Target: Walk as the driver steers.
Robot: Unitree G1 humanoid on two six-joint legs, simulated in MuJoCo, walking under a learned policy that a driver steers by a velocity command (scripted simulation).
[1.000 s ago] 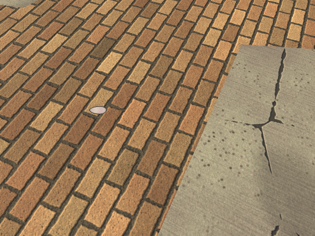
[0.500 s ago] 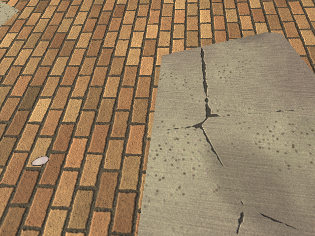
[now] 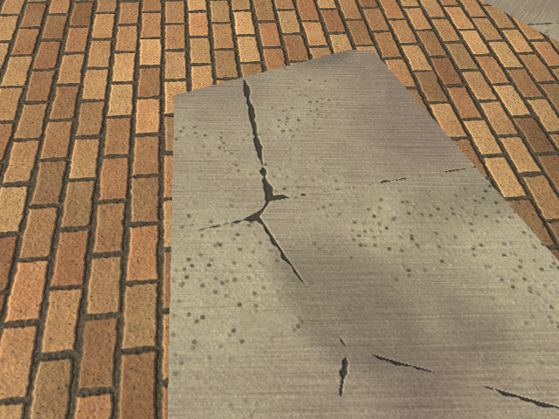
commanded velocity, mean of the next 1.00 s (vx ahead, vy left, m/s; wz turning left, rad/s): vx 0.17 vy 0.00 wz -0.04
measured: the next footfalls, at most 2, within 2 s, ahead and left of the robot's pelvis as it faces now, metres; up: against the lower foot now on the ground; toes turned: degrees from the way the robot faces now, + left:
right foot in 0.20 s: +0.01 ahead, -0.12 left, +0.00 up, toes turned +4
right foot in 1.16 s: +0.38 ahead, -0.04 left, +0.00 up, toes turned -3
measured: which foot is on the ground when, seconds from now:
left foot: down 0.00-1.00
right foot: up 0.00-0.18, down 0.20-0.72, up 0.74-1.00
